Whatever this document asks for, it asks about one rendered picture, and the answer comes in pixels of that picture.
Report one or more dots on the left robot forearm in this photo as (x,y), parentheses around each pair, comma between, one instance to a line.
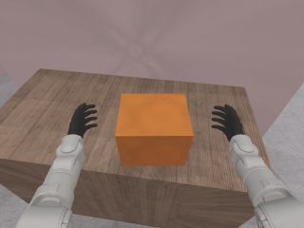
(62,177)

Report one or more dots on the robot right hand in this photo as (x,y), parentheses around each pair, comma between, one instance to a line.
(231,121)

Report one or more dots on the pedestal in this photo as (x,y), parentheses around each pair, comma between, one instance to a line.
(206,192)

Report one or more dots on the right robot forearm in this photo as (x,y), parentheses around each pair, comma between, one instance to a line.
(255,175)

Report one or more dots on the robot left hand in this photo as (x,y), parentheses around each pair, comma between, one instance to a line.
(78,122)

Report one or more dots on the robot left upper arm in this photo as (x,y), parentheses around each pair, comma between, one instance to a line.
(45,216)

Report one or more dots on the carton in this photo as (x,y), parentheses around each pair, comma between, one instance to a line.
(153,129)

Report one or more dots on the robot right upper arm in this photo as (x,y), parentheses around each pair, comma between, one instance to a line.
(280,213)

